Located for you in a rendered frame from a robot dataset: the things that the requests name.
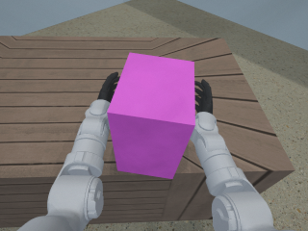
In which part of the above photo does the left robot forearm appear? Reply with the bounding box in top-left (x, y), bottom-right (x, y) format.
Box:
top-left (47, 99), bottom-right (111, 212)

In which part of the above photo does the left robot hand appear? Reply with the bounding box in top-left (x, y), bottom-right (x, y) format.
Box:
top-left (97, 72), bottom-right (120, 103)

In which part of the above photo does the right robot hand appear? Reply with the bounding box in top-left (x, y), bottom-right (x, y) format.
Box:
top-left (194, 79), bottom-right (213, 114)

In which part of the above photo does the pedestal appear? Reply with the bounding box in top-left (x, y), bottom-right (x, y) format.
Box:
top-left (0, 36), bottom-right (295, 228)

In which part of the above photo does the carton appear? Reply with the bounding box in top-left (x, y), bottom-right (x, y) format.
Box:
top-left (107, 52), bottom-right (195, 179)

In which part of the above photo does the robot left upper arm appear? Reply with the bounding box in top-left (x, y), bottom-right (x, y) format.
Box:
top-left (17, 175), bottom-right (104, 231)

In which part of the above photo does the robot right upper arm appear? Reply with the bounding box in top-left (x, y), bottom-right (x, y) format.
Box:
top-left (212, 191), bottom-right (295, 231)

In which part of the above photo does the right robot forearm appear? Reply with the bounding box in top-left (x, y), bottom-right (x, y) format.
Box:
top-left (190, 112), bottom-right (273, 223)

